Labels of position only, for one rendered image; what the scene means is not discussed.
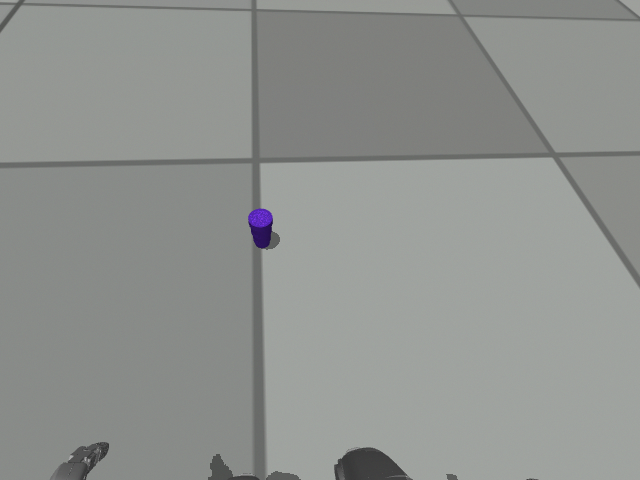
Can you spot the cup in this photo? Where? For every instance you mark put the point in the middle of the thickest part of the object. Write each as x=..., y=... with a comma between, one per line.
x=260, y=221

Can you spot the left robot hand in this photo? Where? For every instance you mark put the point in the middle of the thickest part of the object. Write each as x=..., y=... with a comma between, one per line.
x=81, y=462

